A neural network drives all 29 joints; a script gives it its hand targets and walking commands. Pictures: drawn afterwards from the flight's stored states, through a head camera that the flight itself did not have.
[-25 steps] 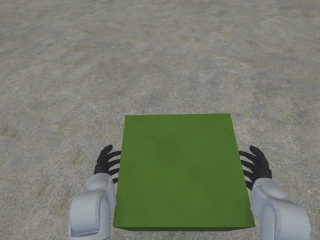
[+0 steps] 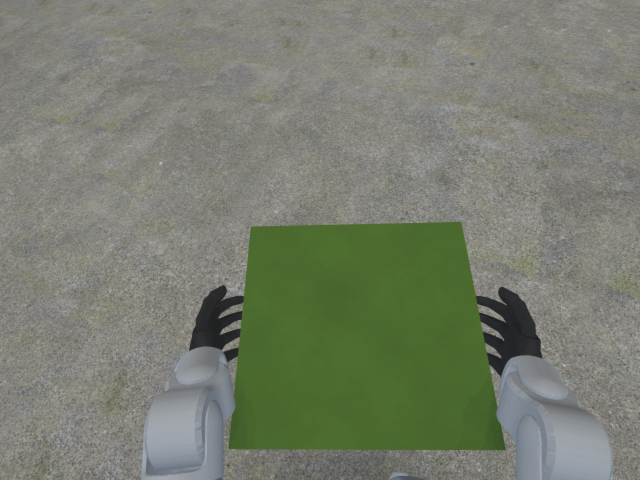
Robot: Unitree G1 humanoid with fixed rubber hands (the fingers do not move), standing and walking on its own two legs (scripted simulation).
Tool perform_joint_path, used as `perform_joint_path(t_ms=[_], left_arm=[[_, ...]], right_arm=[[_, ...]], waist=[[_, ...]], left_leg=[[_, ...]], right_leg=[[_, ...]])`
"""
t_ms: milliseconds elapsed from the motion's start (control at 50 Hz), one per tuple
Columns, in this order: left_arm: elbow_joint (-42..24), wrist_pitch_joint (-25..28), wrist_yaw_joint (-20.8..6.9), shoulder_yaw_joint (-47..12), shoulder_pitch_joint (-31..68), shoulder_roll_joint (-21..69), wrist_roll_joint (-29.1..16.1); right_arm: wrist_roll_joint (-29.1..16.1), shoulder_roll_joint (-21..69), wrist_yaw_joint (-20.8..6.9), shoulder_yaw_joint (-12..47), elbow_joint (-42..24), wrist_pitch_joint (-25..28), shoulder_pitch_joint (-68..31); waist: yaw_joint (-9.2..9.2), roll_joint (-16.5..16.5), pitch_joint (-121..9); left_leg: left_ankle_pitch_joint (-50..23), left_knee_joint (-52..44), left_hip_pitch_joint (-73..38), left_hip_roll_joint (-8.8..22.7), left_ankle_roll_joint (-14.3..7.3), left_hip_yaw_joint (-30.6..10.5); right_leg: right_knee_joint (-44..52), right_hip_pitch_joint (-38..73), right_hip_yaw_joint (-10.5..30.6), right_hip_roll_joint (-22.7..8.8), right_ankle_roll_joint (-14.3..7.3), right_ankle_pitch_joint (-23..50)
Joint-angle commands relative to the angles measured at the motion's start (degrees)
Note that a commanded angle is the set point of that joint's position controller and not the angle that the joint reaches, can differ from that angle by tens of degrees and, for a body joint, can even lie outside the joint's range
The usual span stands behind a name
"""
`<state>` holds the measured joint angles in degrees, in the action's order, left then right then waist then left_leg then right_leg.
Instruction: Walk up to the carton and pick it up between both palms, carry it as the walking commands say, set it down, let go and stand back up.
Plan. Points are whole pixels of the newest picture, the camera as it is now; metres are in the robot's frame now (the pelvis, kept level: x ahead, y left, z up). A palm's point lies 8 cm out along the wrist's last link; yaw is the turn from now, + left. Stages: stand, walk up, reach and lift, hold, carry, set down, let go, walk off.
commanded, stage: carry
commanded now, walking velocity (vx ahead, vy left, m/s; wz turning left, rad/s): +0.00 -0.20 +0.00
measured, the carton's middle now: (356, 343) +0.31 -0.01 -0.03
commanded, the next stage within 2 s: none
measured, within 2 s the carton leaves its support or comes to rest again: neither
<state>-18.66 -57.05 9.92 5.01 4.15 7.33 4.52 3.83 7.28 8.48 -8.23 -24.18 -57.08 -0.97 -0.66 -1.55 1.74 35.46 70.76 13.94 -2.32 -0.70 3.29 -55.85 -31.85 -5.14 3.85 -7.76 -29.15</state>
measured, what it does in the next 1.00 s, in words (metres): walks ahead: left foot, then right foot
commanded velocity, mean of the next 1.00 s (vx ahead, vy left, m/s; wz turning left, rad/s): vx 0.00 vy -0.20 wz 0.00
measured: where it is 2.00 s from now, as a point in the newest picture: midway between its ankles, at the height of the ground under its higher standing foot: (410, 320)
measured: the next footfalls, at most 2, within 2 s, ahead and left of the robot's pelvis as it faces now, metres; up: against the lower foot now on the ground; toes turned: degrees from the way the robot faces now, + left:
left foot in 0.26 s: +0.34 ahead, +0.06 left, +0.00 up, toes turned +1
right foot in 0.54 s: +0.54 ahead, -0.17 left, +0.00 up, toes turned -5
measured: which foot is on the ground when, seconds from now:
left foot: up 0.00-0.24, down 0.26-0.54, up 0.56-0.92, down 0.94-1.00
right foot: down 0.00-0.24, up 0.26-0.52, down 0.54-0.96, up 0.98-1.00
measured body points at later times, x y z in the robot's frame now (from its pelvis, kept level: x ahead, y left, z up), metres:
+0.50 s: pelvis +0.38 -0.05 +0.01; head +0.44 -0.08 +0.46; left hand +0.67 +0.08 +0.07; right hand +0.62 -0.25 +0.05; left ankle +0.30 +0.06 -0.68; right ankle +0.41 -0.15 -0.64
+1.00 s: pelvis +0.61 -0.12 +0.02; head +0.61 -0.11 +0.47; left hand +0.89 +0.03 +0.10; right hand +0.87 -0.31 +0.12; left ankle +0.60 -0.02 -0.68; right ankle +0.51 -0.18 -0.64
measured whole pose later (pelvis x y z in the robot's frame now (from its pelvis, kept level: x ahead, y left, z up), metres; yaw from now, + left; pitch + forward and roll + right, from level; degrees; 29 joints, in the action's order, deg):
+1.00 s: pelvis +0.61 -0.12 +0.02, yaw -3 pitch +3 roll +0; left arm -24.2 -63.2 11.7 5.0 3.8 7.3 4.3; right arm 3.6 7.3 9.6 -7.3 -27.7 -63.5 -3.1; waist 0.1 1.6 -4.5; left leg 26.1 47.8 24.3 2.0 -1.6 4.5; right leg -59.6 -22.0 -5.6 4.2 -1.5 -29.8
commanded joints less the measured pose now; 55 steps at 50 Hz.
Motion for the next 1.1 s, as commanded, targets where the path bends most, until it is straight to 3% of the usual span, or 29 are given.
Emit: perform_joint_path(t_ms=[0,80,120,160,180,200,220,260,300,340,380,420,460,480,500,520,560,640,680,740,820,860,880,900,920,980,1000,1040,1080], left_arm=[[-21.02,-0.07,-13.17,-39.66,27.23,52.16,-23.62],[-24.67,-0.73,-12.76,-40.96,26.09,50.44,-23.41],[-24.89,-1.42,-12.73,-41.18,28.08,49.72,-22.43],[-25.61,-1.94,-12.73,-41.31,29.71,48.30,-22.57],[-25.92,-2.62,-12.58,-41.24,30.95,46.82,-22.65],[-25.40,-3.41,-12.43,-41.87,32.18,47.06,-23.37],[-22.19,-4.70,-12.69,-40.98,30.42,46.82,-22.81],[-17.16,-5.28,-13.06,-38.37,26.21,48.93,-23.01],[-15.54,-5.21,-13.10,-35.74,24.77,49.07,-21.49],[-15.31,-4.45,-13.38,-33.43,21.81,49.13,-20.44],[-15.96,-3.34,-13.72,-33.45,22.93,49.70,-20.86],[-17.70,-2.58,-13.30,-34.26,23.37,49.59,-21.08],[-20.04,-1.99,-12.87,-36.22,24.15,51.09,-22.26],[-20.79,-2.07,-12.77,-36.77,24.85,50.74,-22.20],[-21.76,-2.12,-12.55,-38.18,27.14,51.21,-23.14],[-21.96,-2.41,-12.79,-39.02,27.64,50.61,-24.10],[-26.49,-2.28,-12.74,-40.14,31.17,51.54,-24.77],[-25.69,-1.79,-12.40,-41.14,28.95,52.70,-25.48],[-25.44,-1.75,-12.45,-41.37,27.80,53.62,-25.24],[-25.77,-2.62,-12.74,-41.64,28.98,52.65,-24.88],[-23.54,-3.98,-13.26,-40.45,31.67,51.45,-24.45],[-21.18,-5.19,-13.13,-39.31,31.76,49.97,-23.67],[-19.64,-5.91,-13.12,-38.76,32.73,48.90,-23.13],[-17.86,-6.96,-13.02,-38.18,32.39,47.79,-22.92],[-17.04,-7.36,-12.98,-38.16,31.99,47.59,-22.75],[-14.51,-8.16,-13.08,-37.88,32.56,49.51,-22.49],[-13.48,-8.37,-13.22,-37.63,33.20,50.29,-22.46],[-13.88,-8.16,-13.28,-36.49,33.36,50.34,-22.57],[-14.12,-8.44,-12.79,-36.83,32.88,50.18,-22.76]], right_arm=[[-22.47,50.13,-11.83,44.26,-12.89,-1.73,-24.62],[-22.61,51.41,-11.59,43.79,-11.70,-1.74,-21.80],[-22.71,50.60,-11.89,43.65,-10.34,-2.30,-21.37],[-22.49,48.73,-12.15,42.24,-10.26,-3.00,-23.03],[-23.23,49.02,-12.42,42.69,-10.94,-3.30,-24.09],[-23.39,50.13,-12.01,42.33,-9.74,-3.53,-24.21],[-23.18,50.40,-11.75,42.41,-9.17,-4.68,-24.83],[-21.37,50.34,-11.39,42.30,-8.27,-5.82,-22.25],[-22.34,52.22,-10.96,45.00,-10.26,-6.42,-25.54],[-23.20,52.15,-10.83,47.24,-15.44,-5.75,-27.91],[-23.47,52.33,-10.77,47.93,-18.91,-4.81,-31.68],[-22.81,51.29,-11.05,46.83,-19.48,-4.27,-31.73],[-22.53,49.97,-10.97,45.94,-19.72,-3.80,-30.12],[-22.38,49.46,-11.30,45.28,-18.25,-4.20,-29.20],[-22.33,50.53,-11.44,44.70,-17.72,-4.33,-29.21],[-21.77,50.33,-11.56,44.71,-15.13,-4.67,-26.85],[-22.95,53.63,-12.32,44.79,-12.53,-4.49,-25.86],[-23.51,52.40,-11.88,45.16,-15.51,-3.60,-26.77],[-23.94,53.86,-12.08,46.24,-14.49,-3.47,-25.25],[-23.96,54.28,-12.22,46.40,-12.60,-3.91,-24.95],[-23.50,52.15,-12.41,44.83,-10.32,-5.31,-27.61],[-22.66,51.75,-12.53,43.84,-7.94,-6.39,-26.07],[-21.98,51.44,-12.61,42.98,-5.86,-6.85,-26.03],[-20.98,50.70,-12.42,41.46,-3.59,-7.36,-23.74],[-20.95,50.81,-12.38,41.69,-3.27,-7.78,-24.09],[-21.37,51.45,-12.99,42.21,-5.03,-8.99,-28.04],[-21.16,51.41,-12.84,41.40,-5.05,-9.11,-29.36],[-21.51,51.10,-12.69,41.44,-7.62,-9.08,-32.22],[-21.34,50.35,-12.60,40.95,-7.82,-9.30,-32.39]], waist=[[-1.86,13.27,-27.46],[-2.39,3.79,-26.03],[-0.62,-1.68,-25.82],[1.75,-4.93,-28.46],[5.21,-5.86,-31.47],[6.01,-15.55,-33.22],[4.75,-18.54,-34.33],[5.32,-7.87,-29.12],[6.36,-2.95,-22.94],[5.98,6.49,-20.35],[4.67,9.70,-18.98],[1.62,3.27,-25.39],[-0.50,-4.48,-33.49],[-1.65,1.02,-36.84],[-1.41,16.42,-39.53],[-0.65,17.56,-40.24],[-0.34,10.53,-38.74],[-1.16,12.94,-36.67],[-1.05,10.29,-34.71],[-0.24,5.57,-32.94],[0.31,9.11,-28.82],[2.92,8.01,-29.29],[4.57,1.54,-31.18],[5.10,-14.68,-29.10],[3.98,-17.06,-28.22],[3.77,-4.67,-17.02],[3.12,-4.08,-15.09],[2.51,-5.57,-14.76],[2.06,-13.37,-17.84]], left_leg=[[7.45,21.81,45.65,-0.78,-2.02,-6.65],[5.60,2.90,48.71,-0.16,-1.13,3.31],[-12.89,-19.51,31.79,-2.03,-0.26,10.41],[-35.81,-39.29,3.02,-4.85,0.63,15.78],[-54.00,-46.88,-15.67,0.14,-2.49,9.97],[-97.32,-40.36,-30.47,17.38,-13.65,-17.55],[-118.41,-36.62,-31.18,25.37,-19.55,-31.56],[-97.12,-38.36,-28.87,27.09,-19.45,-35.77],[-89.14,-31.62,-32.60,26.03,-18.01,-38.94],[-81.12,-32.05,-30.74,23.06,-14.70,-34.96],[-74.29,-36.17,-24.58,20.49,-9.68,-28.88],[-65.61,-36.37,-5.86,15.25,-4.61,-12.61],[-68.86,-24.00,-2.72,12.83,-1.87,-4.11],[-51.80,-11.01,-1.17,7.75,0.21,0.15],[-2.77,7.35,10.67,-1.19,3.62,1.23],[2.91,11.53,11.29,-1.26,2.76,-3.65],[-0.13,12.51,18.53,1.47,1.89,-5.71],[1.97,4.56,34.93,4.83,1.49,-1.65],[1.71,-0.22,36.89,4.41,1.25,0.67],[-7.94,-13.31,27.05,4.06,1.28,2.93],[-18.27,-27.36,13.34,3.04,0.14,8.67],[-31.28,-38.04,0.45,5.88,-1.57,6.48],[-61.60,-39.34,-14.69,13.89,-5.91,-4.44],[-100.82,-36.92,-24.70,25.61,-14.26,-21.84],[-110.48,-38.75,-25.28,30.42,-17.25,-29.50],[-85.44,-40.14,-16.27,27.19,-12.45,-24.20],[-82.01,-40.86,-16.28,24.51,-10.33,-20.78],[-81.26,-41.50,-9.78,21.20,-6.28,-13.76],[-80.03,-39.14,-6.33,18.67,-4.05,-7.59]], right_leg=[[16.96,61.14,30.27,-15.30,-5.42,104.57],[17.34,63.63,21.79,-11.26,1.61,103.07],[20.14,50.79,11.22,-7.19,4.79,95.60],[8.18,30.25,4.11,-4.31,6.86,89.62],[-5.79,17.60,1.41,-3.64,8.28,74.26],[-27.89,-1.62,2.04,3.81,11.64,10.27],[-39.62,-5.37,11.39,6.62,12.11,-7.91],[-47.51,-15.95,18.67,2.00,10.68,-11.55],[-47.94,-31.67,21.95,-1.04,7.62,-24.98],[-37.16,-34.34,18.46,-1.96,7.74,-25.69],[-13.97,-27.46,11.67,-4.51,7.79,-15.76],[12.18,6.58,4.03,-3.28,6.47,13.50],[21.61,25.50,0.73,-3.42,4.89,34.36],[23.27,31.31,4.38,-7.74,0.98,59.64],[20.93,41.34,24.24,-21.28,-7.28,103.33],[19.26,41.06,25.67,-22.81,-10.08,111.28],[20.03,45.79,22.97,-22.39,-7.43,103.05],[17.06,59.03,23.98,-19.50,-2.99,102.16],[17.60,60.63,22.50,-17.92,-2.44,102.47],[19.57,50.98,16.82,-16.16,0.97,92.98],[19.80,37.40,7.52,-12.72,5.70,88.16],[9.31,29.00,5.32,-12.45,6.50,85.62],[-0.71,14.71,2.91,-9.48,9.56,67.47],[-15.95,-3.66,4.47,-1.50,12.18,16.71],[-23.62,-7.07,12.65,0.24,12.19,-8.51],[-19.11,-12.37,13.29,-4.24,9.21,-12.16],[-9.72,-11.91,10.96,-5.78,8.84,-9.19],[6.10,-1.60,5.27,-5.45,9.01,-0.96],[16.41,9.60,0.39,-2.79,8.78,6.26]])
